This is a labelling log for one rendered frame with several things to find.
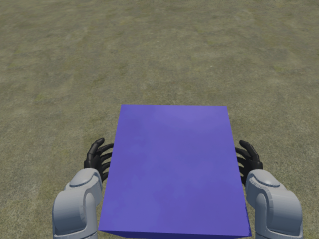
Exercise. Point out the right robot hand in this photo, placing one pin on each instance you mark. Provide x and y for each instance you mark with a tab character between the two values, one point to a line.
251	161

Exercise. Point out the left robot hand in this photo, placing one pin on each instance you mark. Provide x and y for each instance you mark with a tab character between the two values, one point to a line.
94	159

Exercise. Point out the right robot forearm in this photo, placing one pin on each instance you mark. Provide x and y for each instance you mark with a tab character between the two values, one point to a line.
278	212

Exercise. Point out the carton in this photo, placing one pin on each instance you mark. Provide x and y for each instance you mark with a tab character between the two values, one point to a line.
174	174

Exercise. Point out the left robot forearm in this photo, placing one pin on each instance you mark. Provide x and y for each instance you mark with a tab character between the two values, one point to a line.
74	214

